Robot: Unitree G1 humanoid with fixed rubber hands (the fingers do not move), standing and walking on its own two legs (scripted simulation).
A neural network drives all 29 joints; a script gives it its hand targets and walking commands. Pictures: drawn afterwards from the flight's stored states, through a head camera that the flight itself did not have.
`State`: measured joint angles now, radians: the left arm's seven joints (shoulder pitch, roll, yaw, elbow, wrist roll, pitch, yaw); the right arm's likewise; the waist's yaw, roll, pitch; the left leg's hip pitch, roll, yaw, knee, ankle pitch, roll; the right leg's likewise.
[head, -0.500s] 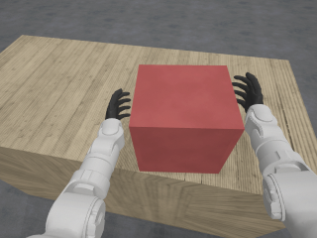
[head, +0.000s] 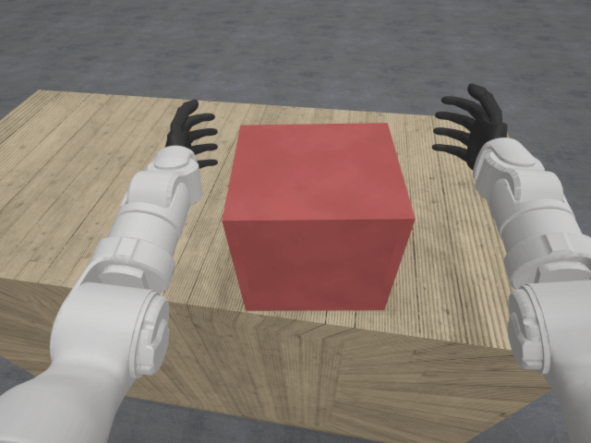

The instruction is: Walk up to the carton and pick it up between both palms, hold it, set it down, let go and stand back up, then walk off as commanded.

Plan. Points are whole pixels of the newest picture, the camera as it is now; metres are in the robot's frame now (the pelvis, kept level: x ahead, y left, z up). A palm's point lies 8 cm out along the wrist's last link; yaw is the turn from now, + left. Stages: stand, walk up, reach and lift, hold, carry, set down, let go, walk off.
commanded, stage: set down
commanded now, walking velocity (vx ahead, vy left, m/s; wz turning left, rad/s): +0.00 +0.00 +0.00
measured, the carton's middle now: (314, 220) +0.44 +0.00 +0.06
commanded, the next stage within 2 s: none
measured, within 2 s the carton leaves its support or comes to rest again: neither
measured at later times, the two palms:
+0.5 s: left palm (161, 165) +0.42 +0.20 +0.19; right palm (491, 156) +0.44 -0.22 +0.19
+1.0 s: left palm (157, 239) +0.34 +0.19 +0.13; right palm (518, 239) +0.35 -0.24 +0.14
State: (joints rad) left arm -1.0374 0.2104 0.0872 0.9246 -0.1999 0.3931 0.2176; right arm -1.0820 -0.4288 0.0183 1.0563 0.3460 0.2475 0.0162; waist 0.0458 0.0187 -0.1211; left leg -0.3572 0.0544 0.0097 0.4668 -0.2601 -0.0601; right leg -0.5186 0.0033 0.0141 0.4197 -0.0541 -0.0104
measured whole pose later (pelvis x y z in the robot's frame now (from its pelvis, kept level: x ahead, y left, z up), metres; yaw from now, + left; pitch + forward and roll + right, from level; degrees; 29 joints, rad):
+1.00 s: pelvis +0.01 +0.02 +0.01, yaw -1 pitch -1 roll +1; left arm -0.34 0.12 0.09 0.05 -0.09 0.65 0.17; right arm -0.42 -0.44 -0.06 0.44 0.34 0.30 0.09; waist -0.01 -0.01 -0.02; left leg -0.09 0.04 0.03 0.36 -0.25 -0.04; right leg -0.27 -0.01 0.03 0.35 -0.06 0.01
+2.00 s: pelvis +0.04 +0.03 +0.01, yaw -1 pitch -2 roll -1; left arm 0.28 0.14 -0.01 -0.01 -0.08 0.24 0.12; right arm 0.28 -0.30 -0.07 0.12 0.20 0.01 0.06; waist 0.00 0.02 0.07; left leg -0.01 0.05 0.03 0.33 -0.28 -0.04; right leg -0.19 0.01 0.03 0.31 -0.09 0.01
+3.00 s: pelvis +0.03 +0.05 +0.00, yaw -2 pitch -7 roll -1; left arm 0.23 0.16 0.01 0.55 0.05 0.12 0.01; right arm 0.14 -0.29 -0.06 0.41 -0.02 -0.13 0.05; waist -0.02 -0.01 0.05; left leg 0.02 0.03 0.06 0.46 -0.35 0.00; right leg -0.17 -0.01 0.06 0.42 -0.14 0.03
